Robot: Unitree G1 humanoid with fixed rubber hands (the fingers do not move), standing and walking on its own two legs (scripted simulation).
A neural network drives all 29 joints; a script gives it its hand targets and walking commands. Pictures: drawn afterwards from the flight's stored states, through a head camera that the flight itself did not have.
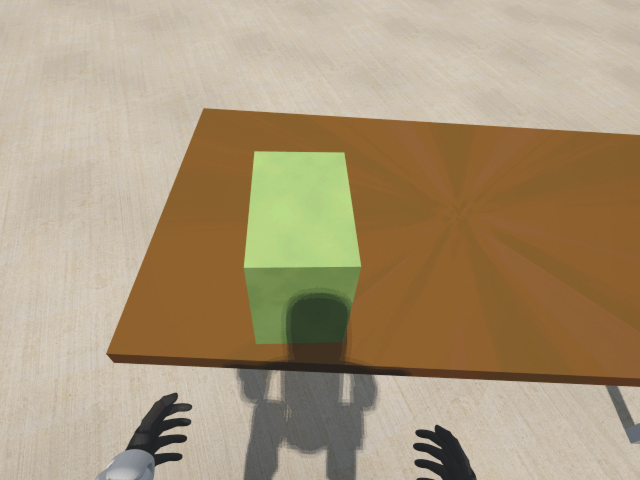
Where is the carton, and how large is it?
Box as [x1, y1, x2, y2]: [244, 151, 360, 343]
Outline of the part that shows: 254,151 244,271 256,343 343,341 360,269 344,153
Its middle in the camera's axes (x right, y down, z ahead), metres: -0.03 +0.02 +0.70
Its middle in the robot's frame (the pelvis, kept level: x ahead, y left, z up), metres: +0.51 +0.03 -0.08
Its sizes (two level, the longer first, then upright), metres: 0.254 0.161 0.238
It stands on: a table, 0.57 m high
